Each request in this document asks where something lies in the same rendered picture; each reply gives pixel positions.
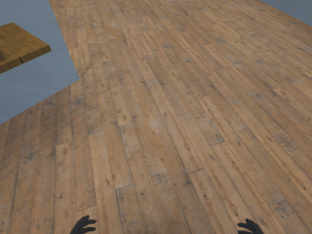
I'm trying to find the robot left hand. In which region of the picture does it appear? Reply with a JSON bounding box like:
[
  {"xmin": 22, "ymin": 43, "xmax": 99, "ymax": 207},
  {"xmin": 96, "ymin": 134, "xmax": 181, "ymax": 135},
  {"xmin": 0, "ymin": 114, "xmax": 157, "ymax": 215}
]
[{"xmin": 69, "ymin": 215, "xmax": 97, "ymax": 234}]

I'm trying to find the table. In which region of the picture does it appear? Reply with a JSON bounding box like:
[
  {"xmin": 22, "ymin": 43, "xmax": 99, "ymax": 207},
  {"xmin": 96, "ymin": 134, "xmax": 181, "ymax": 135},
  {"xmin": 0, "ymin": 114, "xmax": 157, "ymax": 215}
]
[{"xmin": 0, "ymin": 22, "xmax": 52, "ymax": 74}]

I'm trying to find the robot right hand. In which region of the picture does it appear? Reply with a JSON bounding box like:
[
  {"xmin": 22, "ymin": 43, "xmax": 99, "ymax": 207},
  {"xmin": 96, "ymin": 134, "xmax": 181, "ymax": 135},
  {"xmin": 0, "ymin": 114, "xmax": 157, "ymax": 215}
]
[{"xmin": 237, "ymin": 218, "xmax": 264, "ymax": 234}]

